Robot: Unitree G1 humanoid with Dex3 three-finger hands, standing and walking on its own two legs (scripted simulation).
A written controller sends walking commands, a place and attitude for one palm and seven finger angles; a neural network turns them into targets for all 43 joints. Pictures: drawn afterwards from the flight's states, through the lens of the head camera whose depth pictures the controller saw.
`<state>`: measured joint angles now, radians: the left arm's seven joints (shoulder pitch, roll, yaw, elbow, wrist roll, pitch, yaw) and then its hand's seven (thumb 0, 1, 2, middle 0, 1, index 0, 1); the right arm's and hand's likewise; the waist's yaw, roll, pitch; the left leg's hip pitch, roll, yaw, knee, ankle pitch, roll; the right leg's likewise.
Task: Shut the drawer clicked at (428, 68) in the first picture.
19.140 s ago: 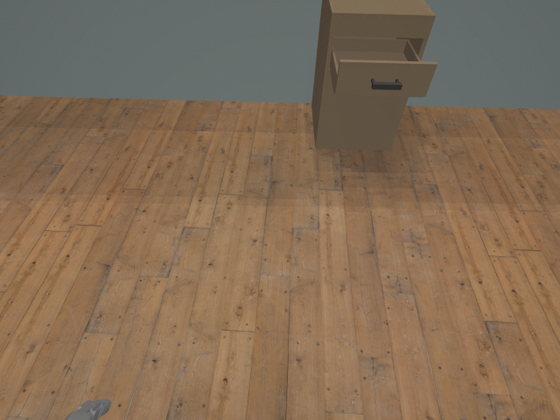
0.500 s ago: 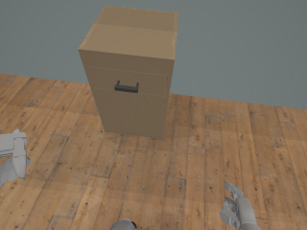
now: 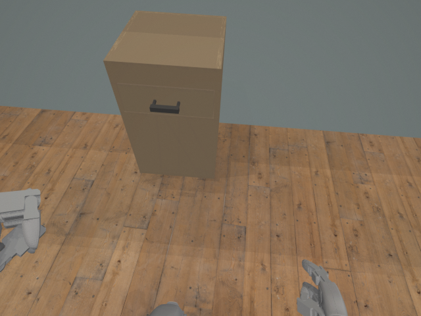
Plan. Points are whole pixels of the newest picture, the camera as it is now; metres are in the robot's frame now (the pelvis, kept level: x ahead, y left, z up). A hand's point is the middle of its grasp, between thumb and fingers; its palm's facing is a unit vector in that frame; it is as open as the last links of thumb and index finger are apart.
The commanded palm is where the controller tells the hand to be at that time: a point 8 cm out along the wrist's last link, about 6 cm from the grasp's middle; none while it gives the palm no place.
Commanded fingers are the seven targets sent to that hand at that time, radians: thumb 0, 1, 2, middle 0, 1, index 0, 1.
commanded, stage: stop stepping back and stand still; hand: left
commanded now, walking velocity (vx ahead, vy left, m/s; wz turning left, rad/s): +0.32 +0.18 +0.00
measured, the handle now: (165, 105) +0.89 +0.24 -0.22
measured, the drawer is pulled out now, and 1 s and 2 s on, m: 0.00 0.00 0.00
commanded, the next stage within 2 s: let the arm hang, fingers relaxed in 0.94 s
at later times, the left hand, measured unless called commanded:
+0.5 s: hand out of the picture +0.12 +0.26 +0.17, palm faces +0.47 -0.79 -0.39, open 3.2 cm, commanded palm +0.07 +0.30 +0.18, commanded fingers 0.00 0.90 0.90 -1.40 -1.60 -1.40 -1.60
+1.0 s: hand out of the picture +0.16 +0.27 +0.16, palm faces +0.38 -0.79 -0.48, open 3.2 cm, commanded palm +0.10 +0.30 +0.18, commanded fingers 0.00 0.90 0.90 -1.40 -1.60 -1.40 -1.60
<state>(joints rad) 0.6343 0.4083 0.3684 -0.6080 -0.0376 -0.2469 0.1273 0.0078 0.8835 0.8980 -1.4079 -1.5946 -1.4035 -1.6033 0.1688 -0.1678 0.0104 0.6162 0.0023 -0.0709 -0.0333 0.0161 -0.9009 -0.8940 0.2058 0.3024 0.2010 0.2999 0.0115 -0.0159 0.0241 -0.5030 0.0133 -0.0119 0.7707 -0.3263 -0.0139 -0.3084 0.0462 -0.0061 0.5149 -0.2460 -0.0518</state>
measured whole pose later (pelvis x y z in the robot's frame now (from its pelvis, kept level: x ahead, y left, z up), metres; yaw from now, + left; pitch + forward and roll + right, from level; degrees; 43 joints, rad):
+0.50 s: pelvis -0.05 +0.01 -0.01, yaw +4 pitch -2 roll +0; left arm 0.58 0.34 0.34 -0.54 -0.01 -0.21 0.16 0.01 0.88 0.90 -1.41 -1.59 -1.40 -1.60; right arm 0.27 -0.20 0.01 0.66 -0.01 -0.10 -0.08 0.02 -0.90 -0.89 0.20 0.30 0.20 0.30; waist -0.01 -0.02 -0.04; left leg -0.28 0.01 0.03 0.61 -0.32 0.03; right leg -0.33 0.02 -0.03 0.61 -0.26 -0.04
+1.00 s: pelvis -0.02 +0.02 +0.00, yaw +3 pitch +0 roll +0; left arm 0.64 0.40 0.36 -0.57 -0.03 -0.22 0.14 0.01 0.88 0.90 -1.41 -1.59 -1.40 -1.60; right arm 0.19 -0.21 0.00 0.61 0.01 -0.09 -0.08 0.02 -0.90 -0.89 0.20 0.30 0.20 0.30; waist -0.01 -0.02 0.03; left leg -0.21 0.01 0.04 0.47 -0.27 0.01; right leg -0.24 0.02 -0.01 0.46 -0.22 -0.02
